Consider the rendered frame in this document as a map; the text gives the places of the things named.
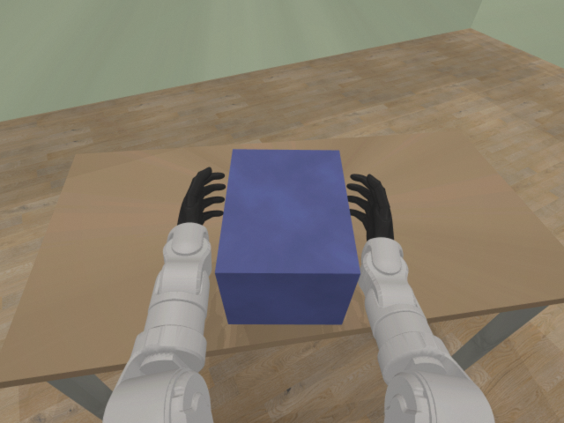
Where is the robot right forearm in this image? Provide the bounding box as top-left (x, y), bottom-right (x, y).
top-left (358, 237), bottom-right (495, 423)

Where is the robot left forearm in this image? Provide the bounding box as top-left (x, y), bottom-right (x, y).
top-left (102, 222), bottom-right (212, 423)

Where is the robot right hand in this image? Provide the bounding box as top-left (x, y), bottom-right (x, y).
top-left (346, 174), bottom-right (394, 241)

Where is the carton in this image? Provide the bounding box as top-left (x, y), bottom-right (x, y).
top-left (215, 149), bottom-right (360, 325)

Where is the robot left upper arm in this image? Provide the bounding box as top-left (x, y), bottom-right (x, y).
top-left (104, 367), bottom-right (213, 423)

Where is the robot right upper arm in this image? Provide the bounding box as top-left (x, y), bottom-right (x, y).
top-left (384, 369), bottom-right (494, 423)

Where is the table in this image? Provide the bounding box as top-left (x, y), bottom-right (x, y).
top-left (0, 131), bottom-right (564, 420)

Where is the robot left hand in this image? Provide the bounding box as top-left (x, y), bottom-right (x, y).
top-left (177, 167), bottom-right (226, 226)

